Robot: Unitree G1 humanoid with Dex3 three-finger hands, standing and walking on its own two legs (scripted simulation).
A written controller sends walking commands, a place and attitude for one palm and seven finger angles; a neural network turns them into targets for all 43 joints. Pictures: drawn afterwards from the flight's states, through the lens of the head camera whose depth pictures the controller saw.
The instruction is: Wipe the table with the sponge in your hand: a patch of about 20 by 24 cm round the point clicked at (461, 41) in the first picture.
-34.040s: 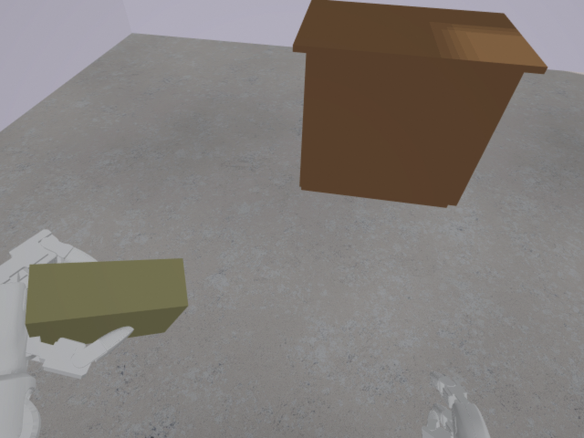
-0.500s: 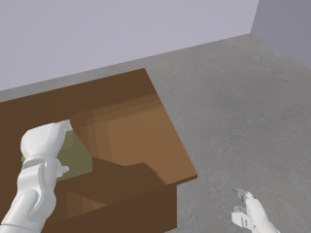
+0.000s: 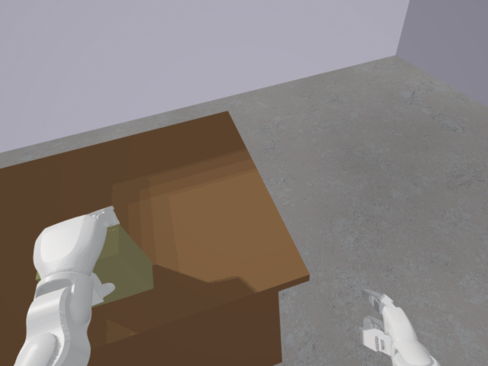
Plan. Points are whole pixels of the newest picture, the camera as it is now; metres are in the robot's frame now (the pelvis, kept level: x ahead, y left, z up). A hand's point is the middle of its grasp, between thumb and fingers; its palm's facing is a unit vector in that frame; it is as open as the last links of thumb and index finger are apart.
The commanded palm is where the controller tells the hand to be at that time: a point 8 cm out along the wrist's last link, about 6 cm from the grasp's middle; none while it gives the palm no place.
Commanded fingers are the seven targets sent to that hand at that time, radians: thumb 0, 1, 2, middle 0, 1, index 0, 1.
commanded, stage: wipe back along the first lane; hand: left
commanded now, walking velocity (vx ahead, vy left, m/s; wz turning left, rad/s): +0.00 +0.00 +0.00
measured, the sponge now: (109, 275) +0.23 +0.27 +0.05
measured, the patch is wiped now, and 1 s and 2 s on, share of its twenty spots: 1.00 1.00 1.00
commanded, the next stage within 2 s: lift the sponge slowly off the table in 0.06 s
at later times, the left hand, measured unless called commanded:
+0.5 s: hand (93, 275) +0.20 +0.25 +0.11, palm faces +0.10 -0.14 -0.99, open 9.6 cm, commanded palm +0.16 +0.25 +0.16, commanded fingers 0.00 0.10 1.30 -1.20 -1.60 -1.20 -1.60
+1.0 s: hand (87, 272) +0.20 +0.25 +0.13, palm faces +0.11 -0.13 -0.99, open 9.6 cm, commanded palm +0.16 +0.25 +0.20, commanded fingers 0.00 0.10 1.30 -1.20 -1.60 -1.20 -1.60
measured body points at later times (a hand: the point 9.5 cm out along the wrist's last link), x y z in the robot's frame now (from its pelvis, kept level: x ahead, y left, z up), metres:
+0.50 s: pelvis -0.01 +0.00 +0.00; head -0.02 -0.05 +0.45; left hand +0.19 +0.26 +0.16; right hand +0.24 -0.20 -0.09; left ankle -0.04 +0.11 -0.74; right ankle -0.02 -0.11 -0.74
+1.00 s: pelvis -0.02 -0.02 +0.00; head -0.04 -0.06 +0.45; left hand +0.18 +0.25 +0.18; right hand +0.23 -0.21 -0.08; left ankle -0.04 +0.11 -0.74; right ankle -0.02 -0.11 -0.74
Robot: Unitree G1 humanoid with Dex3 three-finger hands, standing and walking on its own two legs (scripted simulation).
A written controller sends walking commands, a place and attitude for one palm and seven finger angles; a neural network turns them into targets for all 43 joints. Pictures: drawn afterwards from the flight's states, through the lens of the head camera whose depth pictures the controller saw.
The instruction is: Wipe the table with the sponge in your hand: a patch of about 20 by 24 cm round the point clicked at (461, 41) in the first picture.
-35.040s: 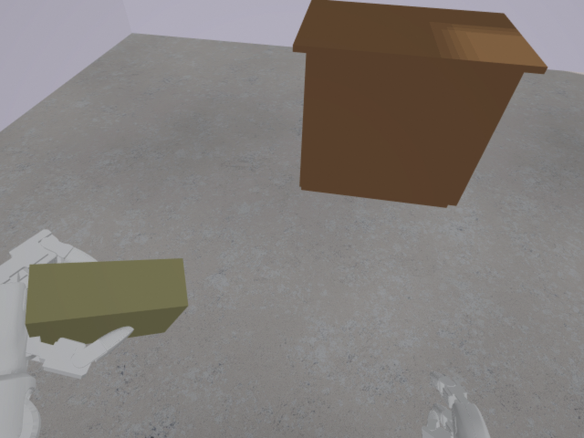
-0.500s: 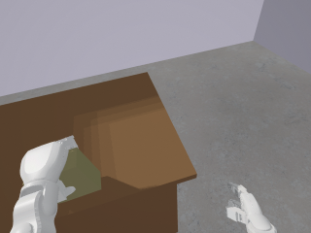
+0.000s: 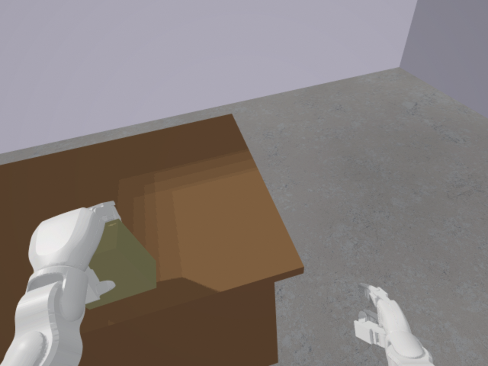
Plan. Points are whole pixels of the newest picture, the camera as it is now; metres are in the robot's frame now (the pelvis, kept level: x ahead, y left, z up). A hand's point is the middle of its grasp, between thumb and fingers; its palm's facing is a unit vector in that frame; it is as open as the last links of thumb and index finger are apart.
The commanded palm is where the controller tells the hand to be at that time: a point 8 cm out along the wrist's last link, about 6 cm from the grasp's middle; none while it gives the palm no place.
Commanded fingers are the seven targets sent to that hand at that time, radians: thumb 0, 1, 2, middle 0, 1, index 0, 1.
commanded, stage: lift the sponge slowly off the table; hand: left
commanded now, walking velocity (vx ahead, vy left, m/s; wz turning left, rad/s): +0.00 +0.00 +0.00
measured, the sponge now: (110, 273) +0.21 +0.26 +0.07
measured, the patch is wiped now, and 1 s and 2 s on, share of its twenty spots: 1.00 1.00 1.00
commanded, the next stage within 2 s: bring the sponge back beside the body in 1.26 s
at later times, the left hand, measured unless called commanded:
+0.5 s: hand (88, 237) +0.22 +0.27 +0.15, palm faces +0.15 -0.12 -0.98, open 9.6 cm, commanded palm +0.18 +0.27 +0.23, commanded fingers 0.00 0.10 1.30 -1.20 -1.60 -1.20 -1.60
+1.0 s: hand (83, 214) +0.23 +0.26 +0.19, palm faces +0.23 -0.13 -0.96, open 9.6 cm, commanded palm +0.18 +0.27 +0.26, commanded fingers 0.00 0.10 1.30 -1.20 -1.60 -1.20 -1.60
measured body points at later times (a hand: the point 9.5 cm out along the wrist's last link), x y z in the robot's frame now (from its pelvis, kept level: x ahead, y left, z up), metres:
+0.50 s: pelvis -0.01 -0.01 +0.00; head -0.02 -0.06 +0.45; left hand +0.21 +0.27 +0.21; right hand +0.25 -0.20 -0.08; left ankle -0.02 +0.12 -0.74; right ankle +0.00 -0.10 -0.74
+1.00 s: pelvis -0.01 +0.00 +0.00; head -0.02 -0.05 +0.45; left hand +0.22 +0.26 +0.24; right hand +0.26 -0.19 -0.08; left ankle -0.02 +0.12 -0.74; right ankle +0.00 -0.10 -0.74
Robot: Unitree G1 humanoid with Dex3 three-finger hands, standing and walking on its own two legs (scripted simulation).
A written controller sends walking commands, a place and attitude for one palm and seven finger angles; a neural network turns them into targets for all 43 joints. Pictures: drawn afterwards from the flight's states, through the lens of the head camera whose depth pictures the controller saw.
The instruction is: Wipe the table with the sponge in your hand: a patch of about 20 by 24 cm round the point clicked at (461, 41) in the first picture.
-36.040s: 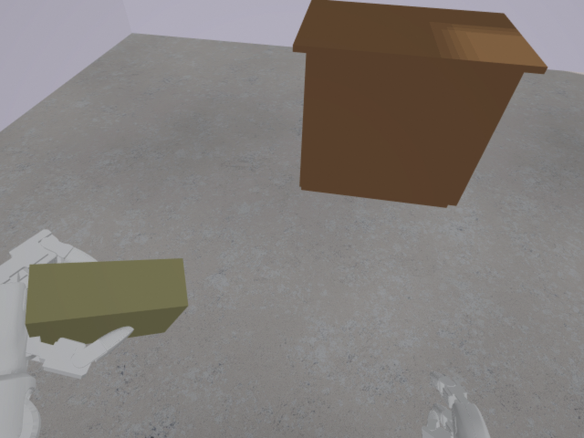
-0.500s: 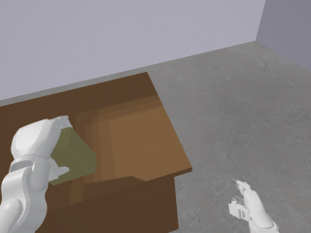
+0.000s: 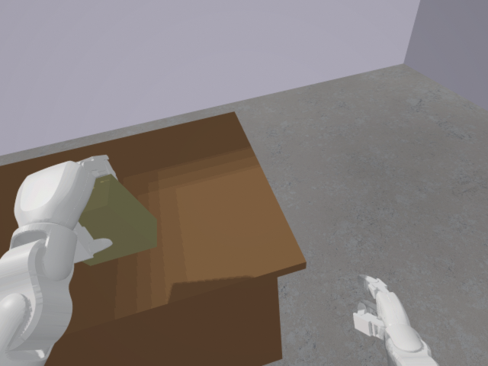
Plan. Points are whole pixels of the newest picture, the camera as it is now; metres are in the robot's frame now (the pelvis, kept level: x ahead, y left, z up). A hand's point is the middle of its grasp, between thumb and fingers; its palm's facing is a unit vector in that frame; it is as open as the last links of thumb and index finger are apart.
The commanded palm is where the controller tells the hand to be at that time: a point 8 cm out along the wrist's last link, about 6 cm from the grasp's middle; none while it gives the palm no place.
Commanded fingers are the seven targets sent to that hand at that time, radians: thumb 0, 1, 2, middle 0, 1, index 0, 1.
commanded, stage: lift the sponge slowly off the table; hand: left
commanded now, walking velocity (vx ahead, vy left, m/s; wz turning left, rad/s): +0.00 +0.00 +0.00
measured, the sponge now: (108, 230) +0.25 +0.26 +0.14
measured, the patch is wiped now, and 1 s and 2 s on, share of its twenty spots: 1.00 1.00 1.00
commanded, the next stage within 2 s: bring the sponge back beside the body in 0.26 s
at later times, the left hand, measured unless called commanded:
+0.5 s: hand (92, 203) +0.25 +0.25 +0.20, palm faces +0.27 -0.17 -0.95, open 9.6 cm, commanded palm +0.19 +0.27 +0.27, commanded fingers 0.00 0.10 1.30 -1.20 -1.60 -1.20 -1.60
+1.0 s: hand (77, 228) +0.21 +0.26 +0.18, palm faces +0.22 -0.13 -0.97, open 9.6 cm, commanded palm +0.17 +0.27 +0.25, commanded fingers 0.00 0.10 1.30 -1.20 -1.60 -1.20 -1.60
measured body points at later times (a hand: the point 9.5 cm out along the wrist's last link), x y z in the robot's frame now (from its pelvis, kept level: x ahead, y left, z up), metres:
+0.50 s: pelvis +0.00 +0.00 +0.00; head -0.02 -0.06 +0.45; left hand +0.23 +0.26 +0.25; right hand +0.26 -0.18 -0.08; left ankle -0.01 +0.12 -0.74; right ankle +0.01 -0.10 -0.74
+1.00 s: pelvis +0.00 +0.00 +0.00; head -0.02 -0.06 +0.44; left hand +0.20 +0.27 +0.24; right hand +0.26 -0.19 -0.08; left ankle -0.01 +0.12 -0.74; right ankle +0.01 -0.10 -0.74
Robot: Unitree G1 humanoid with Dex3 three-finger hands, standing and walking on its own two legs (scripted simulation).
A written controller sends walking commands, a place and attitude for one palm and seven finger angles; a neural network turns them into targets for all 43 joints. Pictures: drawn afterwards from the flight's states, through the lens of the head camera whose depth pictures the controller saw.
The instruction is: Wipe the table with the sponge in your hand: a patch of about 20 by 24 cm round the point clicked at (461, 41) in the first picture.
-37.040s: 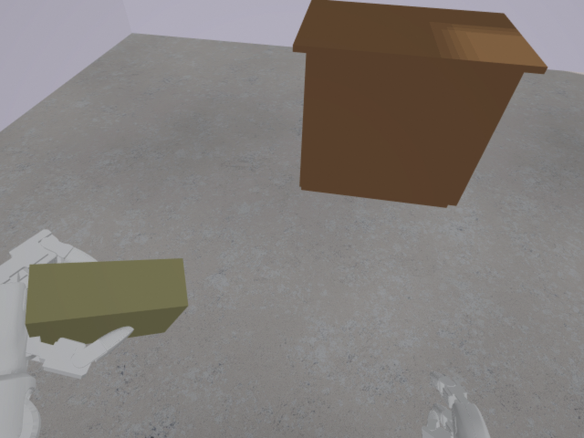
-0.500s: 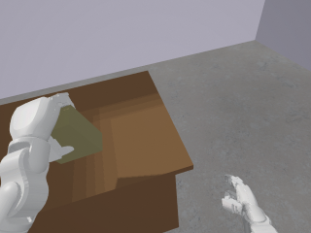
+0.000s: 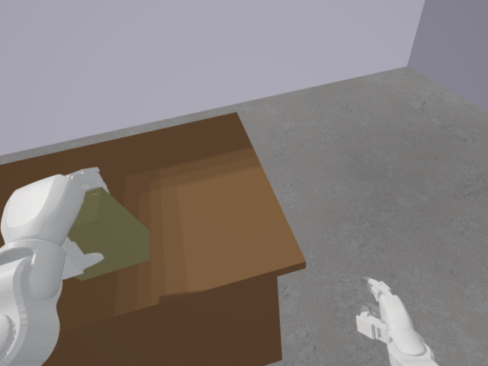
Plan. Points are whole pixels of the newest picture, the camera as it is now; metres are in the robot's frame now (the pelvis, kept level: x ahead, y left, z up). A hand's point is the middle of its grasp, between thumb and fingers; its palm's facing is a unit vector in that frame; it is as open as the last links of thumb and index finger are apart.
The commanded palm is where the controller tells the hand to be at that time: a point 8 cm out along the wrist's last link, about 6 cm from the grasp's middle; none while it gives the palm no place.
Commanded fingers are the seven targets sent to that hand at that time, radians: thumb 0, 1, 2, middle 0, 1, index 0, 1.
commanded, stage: bring the sponge back beside the body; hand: left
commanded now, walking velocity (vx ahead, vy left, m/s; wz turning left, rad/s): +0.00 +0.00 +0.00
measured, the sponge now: (100, 244) +0.22 +0.26 +0.13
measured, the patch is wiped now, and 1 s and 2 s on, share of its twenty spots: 1.00 1.00 1.00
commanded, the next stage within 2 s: step back with the hand held close in 0.94 s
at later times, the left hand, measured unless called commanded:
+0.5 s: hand (65, 245) +0.19 +0.28 +0.18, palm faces +0.20 -0.13 -0.97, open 9.6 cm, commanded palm +0.15 +0.28 +0.24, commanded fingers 0.00 0.10 1.30 -1.20 -1.60 -1.20 -1.60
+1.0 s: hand (62, 247) +0.19 +0.28 +0.17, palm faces +0.20 -0.12 -0.97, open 9.6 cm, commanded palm +0.15 +0.29 +0.24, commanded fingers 0.00 0.10 1.30 -1.20 -1.60 -1.20 -1.60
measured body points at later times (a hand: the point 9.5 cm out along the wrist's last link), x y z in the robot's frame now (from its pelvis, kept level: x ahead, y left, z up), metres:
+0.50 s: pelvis -0.01 +0.00 +0.00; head -0.03 -0.05 +0.45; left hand +0.17 +0.28 +0.23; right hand +0.25 -0.18 -0.07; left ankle -0.01 +0.13 -0.74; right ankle +0.01 -0.10 -0.74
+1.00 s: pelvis -0.01 +0.01 +0.00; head -0.03 -0.04 +0.45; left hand +0.17 +0.28 +0.23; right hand +0.25 -0.18 -0.07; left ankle -0.01 +0.13 -0.74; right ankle +0.01 -0.10 -0.74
